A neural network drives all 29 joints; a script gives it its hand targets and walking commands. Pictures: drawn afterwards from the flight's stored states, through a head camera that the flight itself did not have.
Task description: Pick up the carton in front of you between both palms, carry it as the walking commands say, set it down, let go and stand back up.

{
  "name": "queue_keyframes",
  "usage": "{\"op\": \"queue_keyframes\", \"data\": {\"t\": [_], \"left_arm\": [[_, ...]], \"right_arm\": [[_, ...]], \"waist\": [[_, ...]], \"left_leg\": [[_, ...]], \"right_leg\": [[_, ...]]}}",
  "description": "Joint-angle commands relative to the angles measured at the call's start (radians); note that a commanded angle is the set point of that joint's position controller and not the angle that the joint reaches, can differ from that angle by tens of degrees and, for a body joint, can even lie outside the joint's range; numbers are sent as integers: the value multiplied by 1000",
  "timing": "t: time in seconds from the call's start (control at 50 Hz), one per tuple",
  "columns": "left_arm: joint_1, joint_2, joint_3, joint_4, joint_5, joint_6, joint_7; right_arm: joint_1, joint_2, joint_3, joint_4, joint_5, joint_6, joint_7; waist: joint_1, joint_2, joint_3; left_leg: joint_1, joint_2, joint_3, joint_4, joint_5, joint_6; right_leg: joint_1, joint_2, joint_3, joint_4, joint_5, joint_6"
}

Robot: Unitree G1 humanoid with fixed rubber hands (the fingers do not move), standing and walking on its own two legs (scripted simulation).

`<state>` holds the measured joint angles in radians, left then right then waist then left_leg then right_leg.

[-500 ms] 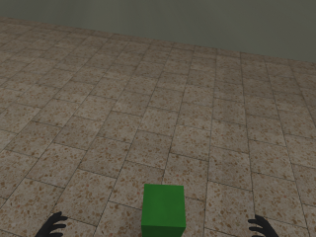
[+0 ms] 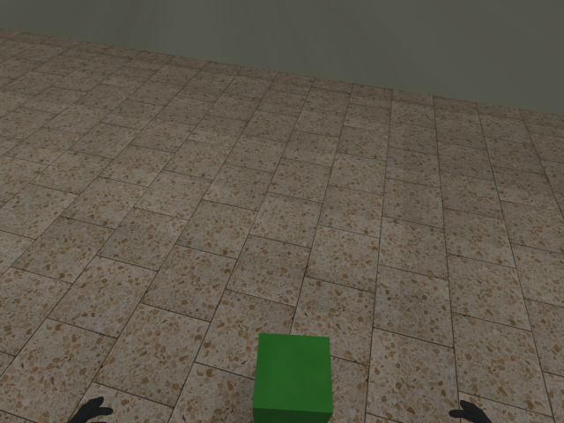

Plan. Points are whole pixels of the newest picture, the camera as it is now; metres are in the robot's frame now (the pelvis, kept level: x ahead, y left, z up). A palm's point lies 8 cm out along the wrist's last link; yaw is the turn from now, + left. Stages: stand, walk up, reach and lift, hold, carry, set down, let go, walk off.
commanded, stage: stand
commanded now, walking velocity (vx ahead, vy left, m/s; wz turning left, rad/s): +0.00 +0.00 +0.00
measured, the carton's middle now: (291, 383) +0.38 -0.04 -0.65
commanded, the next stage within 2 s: none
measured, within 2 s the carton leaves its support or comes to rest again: neither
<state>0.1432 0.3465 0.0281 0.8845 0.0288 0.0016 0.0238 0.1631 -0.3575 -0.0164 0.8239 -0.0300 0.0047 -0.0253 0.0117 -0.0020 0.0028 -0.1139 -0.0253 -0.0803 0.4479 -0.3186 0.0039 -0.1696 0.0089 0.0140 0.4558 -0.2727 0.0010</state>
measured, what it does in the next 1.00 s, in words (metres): stands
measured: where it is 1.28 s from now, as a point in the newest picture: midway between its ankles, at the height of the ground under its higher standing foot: outside the picture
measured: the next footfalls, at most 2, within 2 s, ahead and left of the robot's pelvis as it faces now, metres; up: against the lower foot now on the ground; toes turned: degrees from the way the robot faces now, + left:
none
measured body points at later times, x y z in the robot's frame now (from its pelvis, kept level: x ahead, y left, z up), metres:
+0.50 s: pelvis -0.02 +0.00 +0.00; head -0.02 +0.00 +0.45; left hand +0.08 +0.31 -0.11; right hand +0.09 -0.31 -0.11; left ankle -0.05 +0.12 -0.74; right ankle -0.02 -0.12 -0.74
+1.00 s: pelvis -0.02 +0.00 +0.01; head -0.03 +0.01 +0.46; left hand +0.07 +0.33 -0.11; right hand +0.07 -0.31 -0.11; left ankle -0.05 +0.12 -0.74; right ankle -0.02 -0.12 -0.74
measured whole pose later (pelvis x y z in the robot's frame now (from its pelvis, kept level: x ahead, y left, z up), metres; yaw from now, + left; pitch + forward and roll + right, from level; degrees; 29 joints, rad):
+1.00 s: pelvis -0.02 +0.00 +0.01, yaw +0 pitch -3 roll +0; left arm 0.11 0.41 0.01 1.05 0.02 0.00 0.01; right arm 0.15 -0.38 0.00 1.01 -0.01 -0.01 -0.02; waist 0.01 -0.01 0.03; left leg -0.07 -0.03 -0.07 0.36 -0.24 0.01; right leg -0.12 0.00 0.02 0.36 -0.19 0.01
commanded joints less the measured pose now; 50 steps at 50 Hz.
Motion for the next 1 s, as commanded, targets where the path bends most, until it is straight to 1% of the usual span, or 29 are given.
{"op": "queue_keyframes", "data": {"t": [0.0,0.04,0.08,0.1,0.14,0.2,0.22,0.26,0.3,0.34,0.36,0.46,0.48,0.54,0.56,0.62,0.64,0.68,0.7,0.72,0.74,0.76,0.78,0.82,0.86,0.88,0.9,0.92,0.98], "left_arm": [[-9,159,29,-24,-11,-3,5],[-36,163,27,-10,-1,-7,6],[-40,163,24,3,3,4,1],[-63,179,30,9,3,-3,0],[-48,174,28,15,-6,-12,2],[-24,189,35,9,0,-10,-6],[-18,197,25,34,-10,-16,-9],[-23,199,27,28,-7,-12,-6],[-19,165,17,35,-5,-17,-11],[-50,183,13,41,-11,-12,-6],[-21,210,25,64,-12,-8,-5],[-53,178,13,66,-5,-6,-6],[-44,200,19,77,-1,-14,-3],[-55,189,4,88,-9,-13,-7],[-20,194,11,86,-15,-5,-4],[-71,240,22,100,-7,-7,-4],[-55,231,16,86,-18,-8,-7],[-47,188,4,99,-2,-17,-11],[-59,221,11,100,1,-18,-13],[-84,230,16,118,-3,-7,-11],[-74,228,17,106,-9,-8,-13],[-43,194,15,108,-10,-10,-14],[-59,209,17,110,-2,-10,-13],[-61,211,16,121,-7,-16,-13],[-57,245,18,126,-21,-11,-12],[-43,216,9,128,-28,-13,-16],[-73,237,9,124,-19,-9,-12],[-57,221,9,131,-18,-10,-16],[-66,233,8,129,-10,-12,-14]], "right_arm": [[1,-176,-39,-27,11,-12,-6],[-12,-151,-36,-26,11,-7,-8],[-24,-164,-38,-13,8,-6,-9],[-26,-152,-33,-3,-8,-8,-10],[-11,-168,-30,28,3,-11,-9],[-16,-168,-25,26,2,-22,-4],[-19,-141,-12,27,10,-20,-6],[-16,-194,-27,47,14,-15,-3],[-17,-179,-20,48,4,-15,-2],[-10,-184,-24,62,8,-12,1],[-17,-170,-23,67,18,-14,-2],[-53,-194,-27,78,16,-14,-7],[-31,-180,-15,87,5,-10,-3],[-17,-197,-27,97,11,-13,-7],[-33,-200,-20,101,16,-12,-5],[-77,-189,-18,100,6,-11,-1],[-49,-200,-29,124,13,-7,8],[-78,-182,-20,124,10,-16,4],[-56,-169,-20,119,3,-19,3],[-58,-199,-25,129,9,-17,6],[-14,-172,-16,135,7,-21,6],[-47,-209,-31,138,17,-20,6],[-65,-204,-26,131,11,-20,5],[-76,-181,-17,123,12,-22,4],[-53,-195,-22,139,19,-22,5],[-60,-212,-14,147,19,-23,4],[-10,-194,-23,143,20,-21,6],[-35,-215,-14,139,19,-25,-2],[-29,-208,-12,157,19,-23,3]], "waist": [[-5,45,-72],[-10,-5,-43],[-8,36,-6],[-7,-34,-23],[14,3,-36],[11,23,-26],[3,-48,-36],[-4,-45,-56],[11,56,36],[-21,19,-1],[3,-29,-14],[-5,52,3],[-2,-23,19],[-5,-34,5],[5,35,15],[-15,-44,-3],[16,-23,48],[17,43,32],[-13,2,17],[-16,55,22],[-20,4,3],[13,54,0],[-9,15,-1],[-15,51,8],[-13,-28,-19],[17,39,-15],[-25,-15,-27],[-2,-3,22],[-11,1,-23]], "left_leg": [[-3,96,-49,-34,468,-9],[-15,92,-70,-61,400,-11],[-49,93,-63,-82,308,-11],[-48,101,-63,-85,266,0],[-68,108,-74,-97,311,8],[-63,96,-56,-105,256,2],[-37,100,-70,-98,310,1],[-4,106,-69,-97,319,5],[-69,99,-55,-109,248,-1],[-62,100,-69,-110,205,-9],[-53,95,-80,-102,233,-3],[-70,96,-49,-120,243,-1],[-45,98,-84,-129,246,0],[-16,105,-78,-129,289,-6],[-51,109,-68,-120,254,1],[-75,106,-76,-131,174,-4],[-85,99,-72,-137,171,-1],[-86,82,-65,-148,123,-2],[-61,96,-66,-155,161,0],[-58,89,-51,-132,114,3],[-66,104,-69,-161,159,3],[-64,92,-66,-143,185,-9],[-41,106,-73,-160,172,7],[-49,121,-76,-138,203,8],[-41,117,-97,-177,259,12],[-20,124,-75,-138,303,15],[7,110,-65,-137,327,0],[-15,114,-76,-122,389,-4],[1,117,-66,-131,359,13]], "right_leg": [[107,-93,86,-31,429,-25],[77,-90,70,-39,334,-24],[72,-95,82,-78,237,-11],[84,-102,94,-71,240,-24],[120,-98,88,-75,202,-26],[132,-105,86,-86,269,-29],[96,-92,81,-79,250,-27],[109,-113,85,-88,308,-37],[53,-106,103,-122,213,-26],[72,-104,87,-118,248,-14],[91,-94,89,-105,253,-16],[76,-105,112,-129,205,-24],[70,-98,93,-117,198,-18],[69,-102,92,-105,234,-15],[57,-93,94,-138,154,-16],[98,-116,106,-135,204,-21],[72,-108,118,-147,158,-16],[68,-99,108,-152,150,-24],[83,-96,105,-140,165,-28],[53,-110,127,-147,155,-22],[88,-104,114,-136,124,-22],[99,-96,95,-139,190,-15],[83,-96,83,-129,206,-26],[86,-106,102,-130,201,-19],[120,-116,106,-119,254,-31],[112,-129,125,-141,268,-32],[110,-115,102,-119,281,-25],[87,-113,100,-118,286,-26],[102,-115,92,-122,295,-19]]}}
